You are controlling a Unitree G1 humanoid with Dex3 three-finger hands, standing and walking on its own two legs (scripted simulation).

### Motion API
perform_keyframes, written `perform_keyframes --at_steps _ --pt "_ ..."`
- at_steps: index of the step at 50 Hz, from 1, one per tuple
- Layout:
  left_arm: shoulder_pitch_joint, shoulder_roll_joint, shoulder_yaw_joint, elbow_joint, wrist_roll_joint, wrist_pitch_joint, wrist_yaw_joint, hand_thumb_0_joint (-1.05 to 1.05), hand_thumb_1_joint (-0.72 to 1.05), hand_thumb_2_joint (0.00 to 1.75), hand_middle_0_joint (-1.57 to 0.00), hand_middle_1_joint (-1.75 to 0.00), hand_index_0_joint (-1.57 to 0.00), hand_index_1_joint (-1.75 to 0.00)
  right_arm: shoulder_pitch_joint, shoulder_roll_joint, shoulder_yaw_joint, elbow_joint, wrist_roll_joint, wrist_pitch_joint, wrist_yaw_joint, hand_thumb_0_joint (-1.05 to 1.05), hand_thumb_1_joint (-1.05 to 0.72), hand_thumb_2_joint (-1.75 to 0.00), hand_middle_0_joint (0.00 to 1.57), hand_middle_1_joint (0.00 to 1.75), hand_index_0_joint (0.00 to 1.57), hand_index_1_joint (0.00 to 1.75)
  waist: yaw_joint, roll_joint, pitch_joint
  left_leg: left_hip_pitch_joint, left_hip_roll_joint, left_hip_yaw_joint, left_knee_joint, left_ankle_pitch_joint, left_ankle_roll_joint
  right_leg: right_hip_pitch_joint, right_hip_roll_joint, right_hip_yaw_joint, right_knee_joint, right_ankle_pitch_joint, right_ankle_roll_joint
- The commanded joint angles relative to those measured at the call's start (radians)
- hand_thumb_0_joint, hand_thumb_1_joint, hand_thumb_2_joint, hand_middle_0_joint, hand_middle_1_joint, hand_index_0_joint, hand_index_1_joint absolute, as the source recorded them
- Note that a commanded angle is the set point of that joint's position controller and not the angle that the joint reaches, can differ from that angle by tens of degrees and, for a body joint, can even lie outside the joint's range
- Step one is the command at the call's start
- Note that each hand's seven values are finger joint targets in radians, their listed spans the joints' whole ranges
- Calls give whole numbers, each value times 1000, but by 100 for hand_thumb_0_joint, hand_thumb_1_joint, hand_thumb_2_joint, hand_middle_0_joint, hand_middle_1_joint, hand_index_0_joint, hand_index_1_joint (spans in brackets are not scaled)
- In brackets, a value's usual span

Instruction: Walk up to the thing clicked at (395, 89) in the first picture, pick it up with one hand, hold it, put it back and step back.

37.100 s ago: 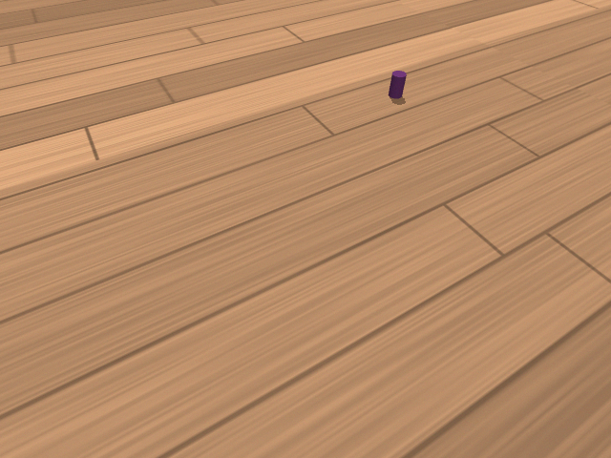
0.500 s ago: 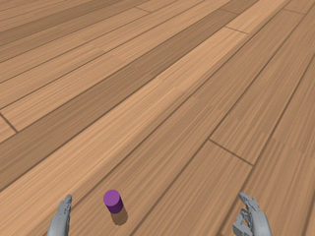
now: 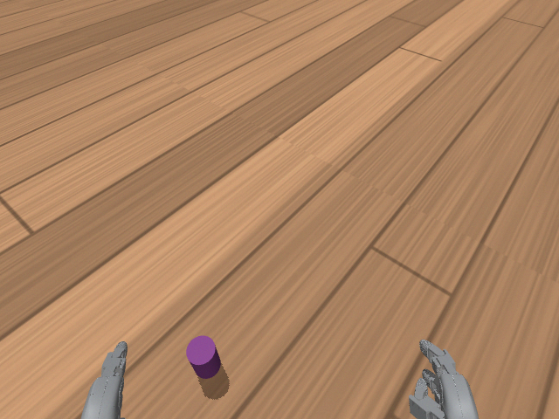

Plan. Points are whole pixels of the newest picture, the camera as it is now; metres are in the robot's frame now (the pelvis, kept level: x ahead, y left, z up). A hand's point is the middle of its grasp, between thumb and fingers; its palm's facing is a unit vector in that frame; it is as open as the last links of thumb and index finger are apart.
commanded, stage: home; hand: left
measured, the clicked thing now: (204, 357) +0.43 +0.23 -0.65
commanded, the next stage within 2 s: stand in 0.36 s
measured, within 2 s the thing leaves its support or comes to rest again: neither
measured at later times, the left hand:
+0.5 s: hand (150, 407) +0.17 +0.18 -0.05, palm faces +0.09 -0.96 -0.27, open 17.4 cm
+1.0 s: hand out of the picture +0.13 +0.22 -0.10, palm faces -0.03 -0.94 -0.34, open 8.1 cm
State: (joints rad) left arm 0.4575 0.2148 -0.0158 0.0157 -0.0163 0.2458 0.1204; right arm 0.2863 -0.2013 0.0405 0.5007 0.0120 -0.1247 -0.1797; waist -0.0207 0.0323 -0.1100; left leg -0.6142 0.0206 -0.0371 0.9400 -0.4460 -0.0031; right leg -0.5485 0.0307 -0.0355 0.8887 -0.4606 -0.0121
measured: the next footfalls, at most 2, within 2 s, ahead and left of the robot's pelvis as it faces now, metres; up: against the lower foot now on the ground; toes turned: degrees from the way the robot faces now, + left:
none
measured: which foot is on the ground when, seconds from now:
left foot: down 0.00-1.00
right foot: down 0.00-1.00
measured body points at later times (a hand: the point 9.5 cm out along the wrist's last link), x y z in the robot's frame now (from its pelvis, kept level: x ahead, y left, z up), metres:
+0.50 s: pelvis +0.00 +0.00 +0.00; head +0.02 +0.00 +0.45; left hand +0.16 +0.23 -0.03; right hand +0.16 -0.23 -0.07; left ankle +0.02 +0.12 -0.69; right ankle +0.00 -0.12 -0.69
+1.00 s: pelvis +0.00 +0.00 +0.02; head +0.01 +0.00 +0.47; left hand +0.13 +0.27 -0.08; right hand +0.12 -0.28 -0.09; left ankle +0.02 +0.12 -0.69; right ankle -0.01 -0.12 -0.69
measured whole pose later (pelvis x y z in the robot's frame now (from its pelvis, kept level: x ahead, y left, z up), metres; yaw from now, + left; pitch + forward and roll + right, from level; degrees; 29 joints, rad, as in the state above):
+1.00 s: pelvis +0.00 +0.00 +0.02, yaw +0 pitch +0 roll +0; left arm 0.24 0.31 0.01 0.67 0.05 0.01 0.02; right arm 0.20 -0.29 -0.03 0.82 -0.06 -0.02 -0.02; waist 0.01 -0.01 0.01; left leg -0.39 -0.01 -0.01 0.74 -0.35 0.00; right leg -0.36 0.00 -0.01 0.75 -0.40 -0.01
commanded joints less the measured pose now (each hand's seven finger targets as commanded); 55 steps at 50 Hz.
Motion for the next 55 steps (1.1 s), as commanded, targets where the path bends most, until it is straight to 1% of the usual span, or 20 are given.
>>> perform_keyframes --at_steps 1,3,6,10,12,13,14,19,21,23,26,29,32,33,37,38,39,41,45,55 --pt "-7 76 50 -155 4 -48 13 0 -56 5 -5 -5 -5 -5 -72 -119 -51 -163 -1 -58 -11 0 -90 -90 20 30 20 30 -5 -19 -69 86 -15 22 -146 174 20 3 2 -5 -154 181 3" --pt "-49 114 71 -221 5 -56 17 0 -57 4 -5 -5 -5 -5 -66 -120 -51 -159 0 -57 -11 0 -90 -90 20 30 20 30 2 13 -86 96 -15 21 -147 182 17 14 0 -5 -151 186 0" --pt "-25 83 52 -176 5 -52 16 0 -57 4 -5 -5 -5 -5 -68 -117 -49 -159 -1 -58 -10 0 -90 -90 20 30 20 30 -4 15 -79 100 -11 16 -154 189 14 10 5 -9 -140 188 -2" --pt "-64 122 73 -234 6 -59 21 0 -57 4 -5 -5 -5 -5 -64 -120 -50 -157 -1 -55 -12 0 -90 -90 20 30 20 30 0 28 -99 109 -10 13 -156 190 13 16 4 -10 -141 185 -4" --pt "-26 83 43 -179 4 -51 15 0 -58 3 -5 -5 -5 -5 -67 -116 -46 -161 -1 -59 -12 0 -90 -90 20 30 20 30 -7 9 -66 99 -10 15 -157 177 16 3 4 -10 -149 176 -2" --pt "-57 108 67 -218 3 -53 19 0 -57 4 -5 -5 -5 -5 -66 -119 -48 -158 0 -59 -12 0 -90 -90 20 30 20 30 -2 28 -84 107 -10 14 -159 181 14 9 4 -9 -146 179 -3" --pt "-17 85 49 -165 6 -48 17 0 -56 5 -5 -5 -5 -5 -65 -119 -47 -153 -1 -60 -12 0 -90 -90 20 30 20 30 -6 9 -76 109 -7 11 -161 191 14 7 6 -13 -143 186 -3" --pt "-46 113 67 -226 5 -55 20 0 -56 5 -5 -5 -5 -5 -63 -124 -52 -156 0 -57 -9 0 -90 -90 20 30 20 30 9 38 -95 121 -5 7 -168 211 8 16 6 -17 -132 191 -9" --pt "-14 79 45 -162 5 -49 17 0 -56 5 -5 -5 -5 -5 -64 -122 -49 -154 -2 -58 -7 0 -90 -90 20 30 20 30 -7 4 -72 109 -3 7 -159 226 11 11 8 -18 -132 208 -6" --pt "-9 82 54 -142 6 -49 17 0 -55 5 -5 -5 -5 -5 -69 -120 -50 -156 -1 -57 -8 0 -90 -90 20 30 20 30 -2 -1 -68 99 -8 13 -150 221 14 10 3 -13 -139 213 -2" --pt "-68 120 76 -223 7 -60 20 0 -31 29 -20 -29 -20 -29 -62 -125 -55 -156 -3 -54 -9 0 -90 -90 20 30 20 30 0 0 -95 109 -11 20 -146 213 17 15 1 -7 -147 211 0" --pt "-19 78 47 -155 5 -53 16 0 -7 53 -20 -30 -20 -30 -68 -119 -49 -157 -3 -58 -7 0 -90 -90 20 30 20 30 -3 -1 -66 98 -12 22 -150 194 16 5 1 -8 -145 194 1" --pt "-48 111 70 -206 6 -59 18 0 17 77 -20 -30 -20 -30 -65 -121 -53 -157 -2 -55 -11 0 -90 -90 20 30 20 30 -1 2 -101 108 -15 25 -141 205 19 22 -4 -1 -154 214 2" --pt "-29 90 53 -163 6 -55 16 0 25 85 -20 -30 -20 -30 -67 -121 -50 -158 -3 -56 -9 0 -90 -90 20 30 20 30 -7 -16 -77 94 -17 27 -141 188 20 10 -3 -1 -156 199 6" --pt "-43 104 63 -190 5 -60 17 0 57 90 -20 -30 -20 -30 -67 -120 -50 -157 -1 -55 -10 0 -90 -90 20 30 20 30 1 -1 -83 100 -16 29 -143 185 19 14 -5 2 -156 196 3" --pt "-217 221 101 161 110 -164 -26 0 65 90 -20 -30 -20 -30 -131 -243 -95 70 -117 12 49 0 -90 -90 20 30 20 30 30 -68 69 135 18 -44 -196 316 49 125 -91 110 -196 254 -50" --pt "-170 232 110 268 120 -206 -50 0 73 90 -20 -30 -20 -30 -107 -236 -107 112 -126 40 79 0 -90 -90 20 30 20 30 33 -99 -2 187 18 -18 -177 308 70 149 -116 151 -214 283 -71" --pt "-193 242 98 325 108 -249 -74 0 89 90 -20 -30 -20 -30 -119 -224 -104 126 -110 61 109 0 -90 -90 20 30 20 30 20 -98 29 192 12 -33 -213 262 75 131 -125 185 -254 257 -83" --pt "-229 245 91 471 63 -282 -94 0 90 90 -20 -30 -20 -30 -114 -240 -113 186 -63 60 151 0 -90 -90 20 30 20 30 33 -25 -13 296 19 -48 -276 290 66 195 -121 158 -265 319 -53" --pt "-287 268 78 750 49 -293 -81 0 90 90 -20 -30 -20 -30 -148 -255 -110 351 -55 88 162 0 -90 -90 20 30 20 30 30 -32 74 374 45 -82 -445 327 54 301 -126 134 -406 324 -34"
